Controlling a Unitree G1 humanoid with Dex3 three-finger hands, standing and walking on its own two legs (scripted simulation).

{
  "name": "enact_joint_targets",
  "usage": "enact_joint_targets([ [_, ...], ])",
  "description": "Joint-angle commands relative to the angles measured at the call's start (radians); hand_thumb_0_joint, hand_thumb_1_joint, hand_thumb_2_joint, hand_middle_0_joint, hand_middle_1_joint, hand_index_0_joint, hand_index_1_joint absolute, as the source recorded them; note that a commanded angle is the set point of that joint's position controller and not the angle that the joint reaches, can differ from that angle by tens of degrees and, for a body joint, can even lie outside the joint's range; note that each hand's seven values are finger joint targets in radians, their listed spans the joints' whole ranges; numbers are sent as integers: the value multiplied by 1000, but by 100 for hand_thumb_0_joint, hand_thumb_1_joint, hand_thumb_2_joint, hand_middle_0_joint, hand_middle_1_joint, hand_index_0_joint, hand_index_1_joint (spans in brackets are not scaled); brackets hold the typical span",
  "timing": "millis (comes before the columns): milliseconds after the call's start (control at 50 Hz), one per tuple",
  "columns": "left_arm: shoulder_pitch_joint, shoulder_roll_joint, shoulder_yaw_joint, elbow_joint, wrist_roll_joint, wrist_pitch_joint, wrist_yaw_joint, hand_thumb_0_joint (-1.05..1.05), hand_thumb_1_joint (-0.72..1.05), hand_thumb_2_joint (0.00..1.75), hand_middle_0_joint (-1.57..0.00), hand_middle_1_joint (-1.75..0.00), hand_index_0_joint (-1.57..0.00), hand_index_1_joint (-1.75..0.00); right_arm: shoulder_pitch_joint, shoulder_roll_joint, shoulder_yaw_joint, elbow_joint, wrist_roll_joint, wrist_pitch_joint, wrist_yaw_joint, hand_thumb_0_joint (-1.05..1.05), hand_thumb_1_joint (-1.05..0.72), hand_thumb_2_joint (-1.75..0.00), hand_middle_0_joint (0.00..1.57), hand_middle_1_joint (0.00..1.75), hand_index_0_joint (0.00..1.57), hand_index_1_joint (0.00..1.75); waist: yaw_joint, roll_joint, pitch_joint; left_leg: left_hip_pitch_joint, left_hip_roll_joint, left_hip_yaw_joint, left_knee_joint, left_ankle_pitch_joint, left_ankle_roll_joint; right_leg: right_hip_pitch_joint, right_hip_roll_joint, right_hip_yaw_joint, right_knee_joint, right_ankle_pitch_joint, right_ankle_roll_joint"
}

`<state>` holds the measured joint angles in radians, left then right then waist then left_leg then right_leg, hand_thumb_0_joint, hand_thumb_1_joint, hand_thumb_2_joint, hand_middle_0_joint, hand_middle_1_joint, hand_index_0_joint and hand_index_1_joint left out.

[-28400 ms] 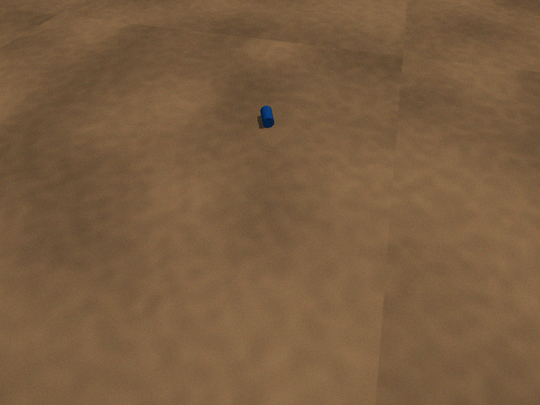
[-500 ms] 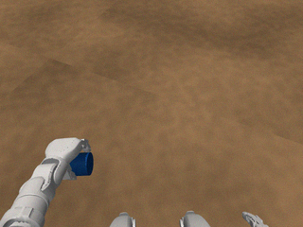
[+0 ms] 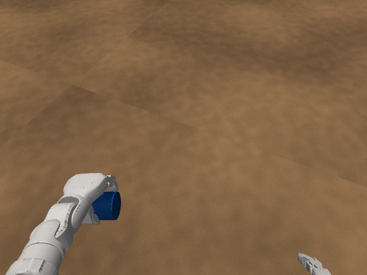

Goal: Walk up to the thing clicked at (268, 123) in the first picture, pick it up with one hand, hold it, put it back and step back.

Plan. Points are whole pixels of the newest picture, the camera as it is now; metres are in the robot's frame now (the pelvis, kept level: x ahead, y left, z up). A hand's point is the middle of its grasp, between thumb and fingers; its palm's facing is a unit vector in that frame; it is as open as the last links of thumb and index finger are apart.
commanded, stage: hold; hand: left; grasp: from above
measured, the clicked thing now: (92, 205) +0.31 +0.26 -0.10
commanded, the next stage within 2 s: crouch in 1.54 s
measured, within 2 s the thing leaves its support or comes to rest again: neither
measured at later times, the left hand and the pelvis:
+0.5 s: hand (89, 207) +0.28 +0.24 -0.04, palm faces -0.48 -0.04 -0.88, open 9.5 cm; pelvis -0.01 +0.00 +0.01, yaw +0 degrees
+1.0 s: hand (87, 214) +0.26 +0.23 -0.02, palm faces -0.47 -0.04 -0.88, open 9.4 cm; pelvis -0.02 +0.00 +0.01, yaw -1 degrees
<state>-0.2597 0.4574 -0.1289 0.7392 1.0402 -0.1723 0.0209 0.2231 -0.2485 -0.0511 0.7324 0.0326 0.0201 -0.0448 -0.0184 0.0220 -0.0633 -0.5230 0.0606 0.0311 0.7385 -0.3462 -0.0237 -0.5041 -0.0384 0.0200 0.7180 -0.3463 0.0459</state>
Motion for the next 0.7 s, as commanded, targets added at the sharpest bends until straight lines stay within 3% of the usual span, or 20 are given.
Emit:
enact_joint_targets([
  [0, -340, 242, 99, -241, -17, -2, 26, 0, 64, 71, -101, -51, -102, -50, -11, -144, -53, -116, 2, -20, -14, 0, -90, -89, 20, 30, 20, 30, -2, 35, -312, 248, -68, 3, -85, 339, 20, 108, 66, -19, -103, 315, -42],
  [120, -299, 249, 117, -247, -23, -6, 1, 0, 69, 73, -106, -48, -106, -48, -28, -147, -50, -138, 3, -8, -17, 0, -89, -89, 20, 30, 20, 30, 1, 42, -268, 253, -67, 5, -114, 309, 20, 110, 66, -24, -122, 272, -47],
  [280, -330, 262, 129, -328, -24, -6, -14, 0, 73, 74, -108, -50, -109, -50, -39, -149, -50, -155, 6, 5, -19, 0, -89, -89, 20, 30, 20, 30, 9, 64, -305, 287, -65, 8, -125, 342, 21, 132, 67, -23, -124, 300, -47],
  [480, -286, 248, 118, -314, -35, 6, -36, 0, 75, 72, -109, -52, -110, -51, -73, -146, -39, -177, 10, 8, -24, 0, -89, -89, 20, 30, 20, 30, 12, 39, -223, 271, -64, 7, -174, 216, 24, 122, 69, -26, -170, 177, -50],
  [560, -316, 255, 114, -377, -41, 1, -50, 0, 79, 74, -112, -52, -113, -51, -84, -138, -34, -180, 10, 5, -29, 0, -90, -89, 20, 30, 20, 30, 15, 44, -254, 287, -68, 11, -171, 242, 28, 138, 66, -17, -170, 208, -47],
  [680, -307, 259, 121, -373, -48, -4, -55, 0, 83, 73, -114, -55, -115, -53, -98, -134, -27, -183, 12, -1, -37, 0, -90, -90, 20, 30, 20, 30, 19, 37, -231, 290, -73, 18, -189, 206, 29, 140, 63, -11, -195, 174, -45],
])
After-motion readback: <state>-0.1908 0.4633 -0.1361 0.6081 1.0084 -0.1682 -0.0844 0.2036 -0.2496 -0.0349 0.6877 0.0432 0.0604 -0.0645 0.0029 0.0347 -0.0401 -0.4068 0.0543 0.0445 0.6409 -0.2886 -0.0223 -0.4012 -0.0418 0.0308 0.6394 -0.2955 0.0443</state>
